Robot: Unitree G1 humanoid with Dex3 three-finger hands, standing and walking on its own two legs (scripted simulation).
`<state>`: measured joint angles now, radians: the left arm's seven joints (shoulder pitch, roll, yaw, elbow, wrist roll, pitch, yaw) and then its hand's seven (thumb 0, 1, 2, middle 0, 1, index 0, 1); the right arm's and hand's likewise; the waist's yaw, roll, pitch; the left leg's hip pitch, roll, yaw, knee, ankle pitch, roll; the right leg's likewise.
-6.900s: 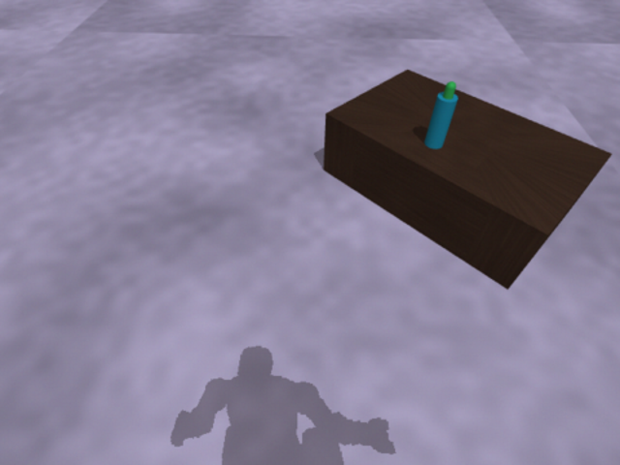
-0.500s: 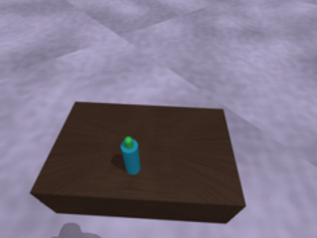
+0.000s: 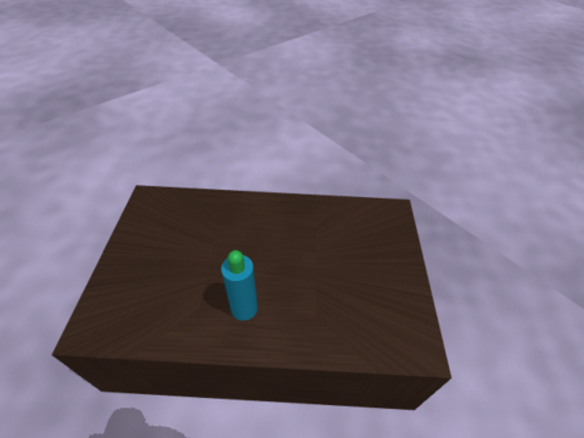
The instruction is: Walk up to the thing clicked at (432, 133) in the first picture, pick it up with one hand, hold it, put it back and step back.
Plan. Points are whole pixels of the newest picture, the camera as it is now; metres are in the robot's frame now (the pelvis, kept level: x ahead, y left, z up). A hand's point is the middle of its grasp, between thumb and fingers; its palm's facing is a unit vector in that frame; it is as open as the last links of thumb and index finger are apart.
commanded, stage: stand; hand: left
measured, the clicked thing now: (240, 283) +0.52 +0.15 -0.32
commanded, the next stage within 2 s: go down in 0.12 s
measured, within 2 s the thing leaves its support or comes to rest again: neither
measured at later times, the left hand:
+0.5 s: hand (134, 427) +0.17 +0.26 -0.16, palm faces +0.05 -0.95 -0.32, open 12.0 cm
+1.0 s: hand (127, 425) +0.17 +0.27 -0.15, palm faces +0.05 -0.95 -0.31, open 17.3 cm
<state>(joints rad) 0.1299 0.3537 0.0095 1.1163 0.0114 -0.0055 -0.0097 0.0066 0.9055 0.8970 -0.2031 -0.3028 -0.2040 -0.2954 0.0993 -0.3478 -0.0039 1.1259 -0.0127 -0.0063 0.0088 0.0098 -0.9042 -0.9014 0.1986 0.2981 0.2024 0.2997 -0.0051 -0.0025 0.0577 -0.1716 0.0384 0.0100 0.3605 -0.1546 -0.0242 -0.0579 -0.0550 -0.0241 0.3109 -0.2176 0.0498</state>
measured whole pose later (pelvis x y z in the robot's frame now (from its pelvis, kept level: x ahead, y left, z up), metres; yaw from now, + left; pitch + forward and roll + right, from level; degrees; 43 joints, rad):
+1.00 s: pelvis +0.02 +0.00 -0.04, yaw +0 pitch +9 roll -2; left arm 0.18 0.36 0.21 0.53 0.05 0.35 -0.11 0.00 -0.55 0.08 -0.07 -0.10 -0.07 -0.09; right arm 0.21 -0.25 -0.01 0.65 0.01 -0.12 -0.10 0.01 -0.88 -0.89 0.20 0.30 0.20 0.30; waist -0.03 0.01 -0.07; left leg -0.59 0.06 -0.02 0.79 -0.37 -0.03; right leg -0.46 -0.04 -0.03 0.74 -0.44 0.05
